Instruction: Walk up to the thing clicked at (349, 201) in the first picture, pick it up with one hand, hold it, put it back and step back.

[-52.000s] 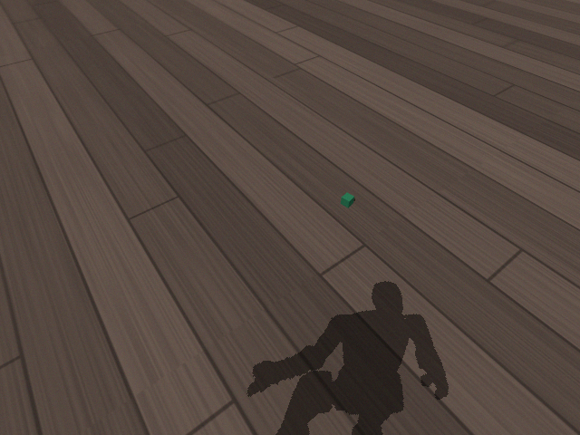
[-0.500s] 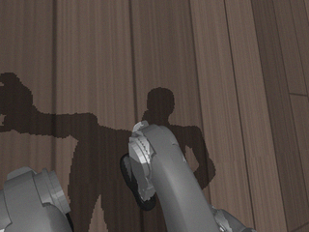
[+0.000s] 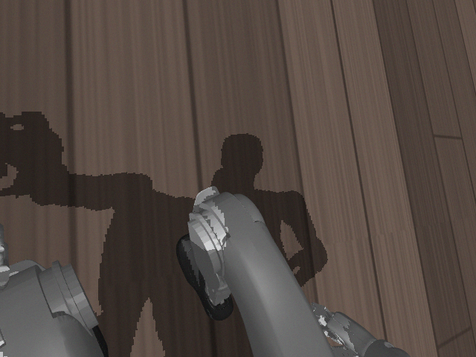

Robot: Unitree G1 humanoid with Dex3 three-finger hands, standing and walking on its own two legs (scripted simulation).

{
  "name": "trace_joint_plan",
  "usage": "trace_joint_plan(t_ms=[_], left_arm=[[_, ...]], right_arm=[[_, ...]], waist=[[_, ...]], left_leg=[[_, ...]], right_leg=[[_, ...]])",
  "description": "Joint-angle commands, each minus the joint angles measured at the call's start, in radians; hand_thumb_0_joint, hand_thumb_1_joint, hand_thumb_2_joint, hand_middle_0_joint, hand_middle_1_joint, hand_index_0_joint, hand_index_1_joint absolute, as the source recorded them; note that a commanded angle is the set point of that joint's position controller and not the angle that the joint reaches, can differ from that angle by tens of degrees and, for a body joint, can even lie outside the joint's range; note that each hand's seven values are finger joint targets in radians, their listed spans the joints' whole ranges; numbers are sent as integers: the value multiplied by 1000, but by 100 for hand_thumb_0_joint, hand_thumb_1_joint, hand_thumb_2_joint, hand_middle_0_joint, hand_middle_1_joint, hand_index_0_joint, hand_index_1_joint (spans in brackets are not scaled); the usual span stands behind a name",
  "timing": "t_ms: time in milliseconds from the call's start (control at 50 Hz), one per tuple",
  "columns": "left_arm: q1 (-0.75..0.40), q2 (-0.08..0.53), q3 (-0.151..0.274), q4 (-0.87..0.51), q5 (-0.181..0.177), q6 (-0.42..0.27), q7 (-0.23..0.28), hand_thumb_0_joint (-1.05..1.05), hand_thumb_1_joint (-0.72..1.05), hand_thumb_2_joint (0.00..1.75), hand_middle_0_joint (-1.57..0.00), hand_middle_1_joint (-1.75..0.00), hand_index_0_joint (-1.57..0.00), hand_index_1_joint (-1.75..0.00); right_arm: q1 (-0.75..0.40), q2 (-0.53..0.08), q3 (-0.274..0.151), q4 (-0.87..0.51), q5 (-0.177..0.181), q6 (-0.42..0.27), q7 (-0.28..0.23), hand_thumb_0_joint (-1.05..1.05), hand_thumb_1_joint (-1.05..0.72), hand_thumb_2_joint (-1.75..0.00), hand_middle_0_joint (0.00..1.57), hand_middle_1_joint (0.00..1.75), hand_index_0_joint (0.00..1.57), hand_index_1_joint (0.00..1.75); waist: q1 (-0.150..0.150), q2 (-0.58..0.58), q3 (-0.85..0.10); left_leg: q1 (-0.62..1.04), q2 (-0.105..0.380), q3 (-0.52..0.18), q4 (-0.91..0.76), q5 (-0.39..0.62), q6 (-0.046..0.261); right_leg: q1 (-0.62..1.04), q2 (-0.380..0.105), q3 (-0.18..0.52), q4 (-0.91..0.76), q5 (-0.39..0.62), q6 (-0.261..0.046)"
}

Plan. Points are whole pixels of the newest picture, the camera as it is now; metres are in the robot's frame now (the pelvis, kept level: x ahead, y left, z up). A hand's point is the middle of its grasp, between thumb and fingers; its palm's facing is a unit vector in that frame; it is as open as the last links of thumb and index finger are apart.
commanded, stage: close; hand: left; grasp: from above
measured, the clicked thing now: out of the picture +0.48 +0.25 -0.29
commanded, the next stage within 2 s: none
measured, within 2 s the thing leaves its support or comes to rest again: neither
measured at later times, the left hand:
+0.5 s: hand out of the picture +0.46 +0.22 -0.26, palm faces -0.43 -0.03 -0.90, open 12.5 cm
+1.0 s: hand out of the picture +0.47 +0.25 -0.27, palm faces -0.52 -0.08 -0.85, open 12.2 cm
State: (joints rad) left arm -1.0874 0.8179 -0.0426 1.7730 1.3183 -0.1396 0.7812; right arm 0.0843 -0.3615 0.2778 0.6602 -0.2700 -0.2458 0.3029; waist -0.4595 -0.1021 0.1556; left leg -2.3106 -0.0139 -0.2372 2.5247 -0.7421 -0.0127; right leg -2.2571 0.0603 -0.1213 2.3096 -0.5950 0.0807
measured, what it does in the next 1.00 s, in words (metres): stands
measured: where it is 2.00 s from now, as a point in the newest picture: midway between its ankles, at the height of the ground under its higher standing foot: (159, 331)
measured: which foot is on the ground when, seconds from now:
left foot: down 0.00-1.00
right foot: down 0.00-1.00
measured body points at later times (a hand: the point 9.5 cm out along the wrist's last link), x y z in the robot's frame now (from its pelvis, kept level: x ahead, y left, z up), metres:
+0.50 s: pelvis +0.00 +0.00 +0.00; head +0.28 +0.13 +0.33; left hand +0.48 +0.22 -0.21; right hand +0.05 -0.25 -0.05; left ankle +0.06 +0.12 -0.28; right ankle +0.13 -0.13 -0.28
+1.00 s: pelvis +0.01 +0.00 +0.00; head +0.30 +0.12 +0.32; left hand +0.49 +0.25 -0.22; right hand +0.02 -0.25 -0.05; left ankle +0.06 +0.12 -0.28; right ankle +0.13 -0.13 -0.28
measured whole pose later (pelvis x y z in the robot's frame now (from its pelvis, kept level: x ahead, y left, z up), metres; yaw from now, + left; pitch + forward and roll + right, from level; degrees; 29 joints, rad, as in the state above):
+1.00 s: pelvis +0.01 +0.00 +0.00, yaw +0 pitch +29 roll -15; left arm -1.10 0.91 -0.07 1.68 1.25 -0.22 0.55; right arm 0.16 -0.37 0.32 0.61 -0.26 -0.20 0.27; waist -0.44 -0.12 0.21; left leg -2.30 -0.03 -0.26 2.53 -0.76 -0.02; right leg -2.23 0.04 -0.14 2.31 -0.63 0.08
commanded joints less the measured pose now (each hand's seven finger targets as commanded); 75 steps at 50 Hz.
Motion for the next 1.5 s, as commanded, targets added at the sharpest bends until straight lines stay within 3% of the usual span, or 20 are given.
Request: trace_joint_plan(t_ms=[0,100,220,280,360,460,540,640,720,840,920,960,1040,1100,1200,1260,1320,1380,1440,1480], left_arm=[[-297,239,84,-54,-56,39,-28,0,-46,97,-10,-96,-9,-96],[-256,194,45,-88,-65,-13,-148,0,-45,96,-10,-97,-10,-97],[-292,172,-21,-199,-62,-121,-192,0,-37,93,-14,-98,-15,-96],[-290,157,-32,-202,-46,-166,-165,0,-32,97,-17,-99,-18,-98],[-265,166,-37,-151,16,-187,-72,0,-25,97,-21,-99,-23,-97],[-254,157,-56,-110,65,-120,36,0,-23,94,-21,-96,-23,-94],[-284,175,-30,-121,35,-30,82,0,-26,95,-19,-96,-21,-95],[-323,209,27,-111,-37,45,21,0,-33,90,-16,-93,-17,-91],[-301,239,65,-67,-65,44,-75,0,-34,91,-18,-91,-18,-91],[-271,217,8,-156,-76,-40,-191,0,-28,91,-21,-94,-22,-93],[-290,217,-12,-221,-70,-108,-210,0,-16,98,-30,-97,-30,-96],[-257,139,-51,-159,-80,-134,-213,0,-14,96,-29,-99,-30,-97],[-278,196,-42,-163,-33,-185,-162,0,-8,90,-31,-96,-34,-93],[-247,171,-59,-134,9,-193,-87,0,-2,88,-33,-97,-37,-93],[-257,199,-63,-133,67,-123,38,0,-4,80,-33,-89,-36,-85],[-284,201,-44,-152,47,-50,89,0,-5,83,-33,-89,-35,-86],[-291,186,-30,-145,-6,17,97,0,-5,87,-35,-88,-37,-86],[-314,190,-8,-94,-59,67,25,0,-8,82,-35,-84,-36,-82],[-294,240,38,-68,-100,74,-72,0,-12,78,-34,-80,-34,-79],[-277,249,42,-71,-99,50,-126,0,-12,77,-35,-77,-35,-77]], right_arm=[[226,-342,-102,0,33,10,-15,0,-90,-90,20,30,20,30],[229,-315,-84,-14,34,18,-26,0,-90,-90,20,30,20,30],[248,-320,-75,-15,24,44,-48,0,-90,-90,20,30,20,30],[242,-326,-63,-13,17,45,-51,0,-89,-90,20,30,20,30],[224,-319,-55,5,-3,37,-48,0,-89,-90,20,30,20,30],[190,-336,-64,11,-28,21,-35,0,-89,-89,20,30,20,30],[183,-336,-69,7,-14,9,-25,0,-89,-90,20,30,20,30],[195,-357,-80,-30,12,-12,-12,0,-90,-90,20,30,20,30],[223,-339,-74,-26,29,-4,-12,0,-90,-90,20,30,20,30],[244,-337,-69,-37,30,28,-39,0,-90,-90,20,30,20,30],[275,-336,-58,-30,28,55,-50,0,-90,-90,20,30,20,30],[262,-338,-49,-34,18,56,-51,0,-89,-90,20,30,20,30],[266,-334,-33,-36,16,57,-61,0,-89,-90,20,30,20,30],[210,-331,-26,-42,-6,39,-57,0,-89,-89,20,30,20,30],[180,-348,-46,-23,-30,23,-55,0,-89,-89,20,30,20,30],[169,-340,-48,-19,-26,7,-42,0,-89,-90,20,30,20,30],[170,-337,-53,-21,-13,-8,-33,0,-89,-90,20,30,20,30],[195,-347,-66,-21,5,-12,-25,0,-90,-90,20,30,20,30],[230,-345,-54,-25,29,-5,-22,0,-90,-90,20,30,20,30],[249,-346,-55,-37,31,6,-29,0,-90,-90,20,30,20,30]], waist=[[-50,415,-633],[-51,494,-644],[-59,514,-677],[-67,499,-659],[-61,504,-632],[-80,501,-551],[-81,481,-568],[-98,445,-576],[-75,477,-595],[-59,558,-666],[-66,534,-706],[-92,467,-617],[-78,451,-598],[-75,481,-558],[-95,500,-534],[-97,492,-544],[-105,467,-562],[-120,448,-541],[-93,449,-562],[-77,456,-581]], left_leg=[[345,24,94,-276,165,32],[435,18,90,-280,238,17],[469,20,94,-259,280,10],[475,20,85,-239,308,7],[494,23,80,-268,280,4],[475,29,72,-301,198,0],[451,34,70,-297,175,6],[400,31,78,-279,152,19],[408,28,76,-284,194,17],[500,27,80,-279,309,1],[490,27,88,-255,360,5],[442,23,82,-242,312,9],[446,21,75,-262,274,12],[479,23,64,-280,245,3],[484,35,63,-319,164,-2],[465,39,65,-310,157,-1],[444,44,62,-302,142,3],[383,36,72,-283,125,17],[369,30,83,-267,199,24],[390,27,81,-277,243,19]], right_leg=[[437,17,-114,-186,170,-91],[446,18,-132,-159,219,-103],[505,23,-152,-162,256,-106],[483,25,-165,-160,276,-107],[451,35,-166,-167,264,-100],[363,31,-161,-186,186,-101],[366,26,-141,-198,179,-95],[387,12,-128,-189,178,-86],[423,12,-129,-175,201,-94],[495,20,-147,-165,271,-109],[562,25,-153,-172,317,-106],[507,24,-169,-182,278,-104],[486,30,-170,-189,250,-95],[414,26,-179,-179,226,-98],[382,34,-163,-210,162,-97],[371,25,-147,-214,162,-90],[392,23,-134,-219,167,-86],[402,18,-125,-209,169,-84],[428,8,-122,-196,215,-83],[470,13,-130,-193,232,-94]])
